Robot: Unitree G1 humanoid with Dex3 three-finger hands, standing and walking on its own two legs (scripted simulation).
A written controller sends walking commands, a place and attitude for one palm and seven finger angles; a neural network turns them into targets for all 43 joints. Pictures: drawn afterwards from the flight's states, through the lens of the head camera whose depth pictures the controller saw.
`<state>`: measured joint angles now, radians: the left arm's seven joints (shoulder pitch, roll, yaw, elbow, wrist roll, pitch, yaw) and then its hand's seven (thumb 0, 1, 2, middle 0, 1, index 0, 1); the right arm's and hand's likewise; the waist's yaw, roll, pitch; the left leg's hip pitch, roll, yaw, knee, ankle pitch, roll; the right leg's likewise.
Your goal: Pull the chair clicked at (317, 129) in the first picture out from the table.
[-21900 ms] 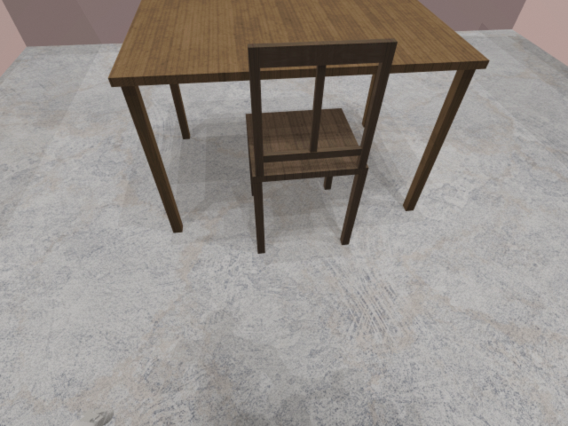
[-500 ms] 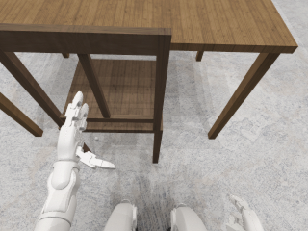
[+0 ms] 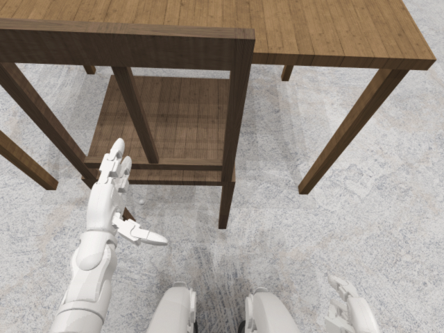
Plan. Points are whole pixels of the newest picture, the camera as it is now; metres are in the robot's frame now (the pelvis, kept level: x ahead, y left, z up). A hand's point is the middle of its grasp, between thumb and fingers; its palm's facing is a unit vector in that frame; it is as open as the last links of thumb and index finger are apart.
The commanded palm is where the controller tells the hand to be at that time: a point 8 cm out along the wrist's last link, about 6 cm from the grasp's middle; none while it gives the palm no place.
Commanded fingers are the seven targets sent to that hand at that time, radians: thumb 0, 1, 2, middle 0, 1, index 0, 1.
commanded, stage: push the fingers through the gap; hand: left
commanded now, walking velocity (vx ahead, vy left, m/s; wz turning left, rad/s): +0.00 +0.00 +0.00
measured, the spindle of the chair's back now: (140, 123) +0.49 +0.17 +0.03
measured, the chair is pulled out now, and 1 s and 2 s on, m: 0.00 0.00 0.00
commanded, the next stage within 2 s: hook a spindle and tug to test in 1.68 s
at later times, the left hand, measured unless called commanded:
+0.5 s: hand (142, 174) +0.38 +0.15 +0.03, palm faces +0.00 -1.00 -0.03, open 16.9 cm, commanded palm +0.35 +0.20 +0.03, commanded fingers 0.00 -0.50 0.30 -0.06 -0.08 -0.06 -0.08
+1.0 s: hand (150, 154) +0.43 +0.14 +0.02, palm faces +0.02 -1.00 -0.02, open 16.9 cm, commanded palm +0.41 +0.20 +0.03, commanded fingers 0.00 -0.50 0.30 -0.06 -0.08 -0.06 -0.08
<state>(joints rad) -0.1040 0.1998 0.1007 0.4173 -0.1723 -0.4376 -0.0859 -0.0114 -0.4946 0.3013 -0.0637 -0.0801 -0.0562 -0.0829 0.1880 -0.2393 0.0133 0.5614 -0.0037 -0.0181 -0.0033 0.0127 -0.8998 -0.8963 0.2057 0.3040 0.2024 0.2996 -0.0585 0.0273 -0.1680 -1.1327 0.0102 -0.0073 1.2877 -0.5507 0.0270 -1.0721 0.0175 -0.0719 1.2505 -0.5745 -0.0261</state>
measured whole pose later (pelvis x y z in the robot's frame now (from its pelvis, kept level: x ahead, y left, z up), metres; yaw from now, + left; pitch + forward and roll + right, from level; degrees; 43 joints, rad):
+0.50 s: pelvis +0.00 +0.00 +0.00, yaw +0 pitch +23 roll -3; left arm -0.26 0.22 0.13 0.52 -0.15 -0.47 -0.07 -0.01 -0.50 0.30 -0.07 -0.08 -0.06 -0.08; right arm 0.21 -0.25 0.01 0.61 -0.01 -0.01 0.00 0.01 -0.90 -0.90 0.21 0.30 0.20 0.30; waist -0.07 0.03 -0.18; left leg -1.12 0.01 -0.01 1.27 -0.55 0.03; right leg -1.06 0.02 -0.07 1.23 -0.57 -0.02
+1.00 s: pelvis +0.00 +0.00 +0.00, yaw -1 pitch +25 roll -2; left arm -0.47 0.24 0.21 0.74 -0.13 -0.47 -0.06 -0.01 -0.50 0.30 -0.07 -0.08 -0.06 -0.08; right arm 0.24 -0.24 0.01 0.63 -0.02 0.01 0.00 0.01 -0.90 -0.90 0.21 0.30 0.20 0.30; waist -0.10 0.03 -0.16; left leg -1.16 0.02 0.01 1.27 -0.54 0.03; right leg -1.11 0.02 -0.06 1.23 -0.55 -0.02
